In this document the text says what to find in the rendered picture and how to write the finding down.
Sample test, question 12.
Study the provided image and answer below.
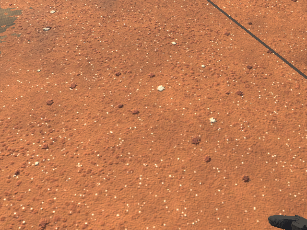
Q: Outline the right robot hand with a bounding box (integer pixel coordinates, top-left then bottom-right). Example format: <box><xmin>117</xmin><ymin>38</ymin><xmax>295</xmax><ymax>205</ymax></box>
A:
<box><xmin>268</xmin><ymin>215</ymin><xmax>307</xmax><ymax>230</ymax></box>

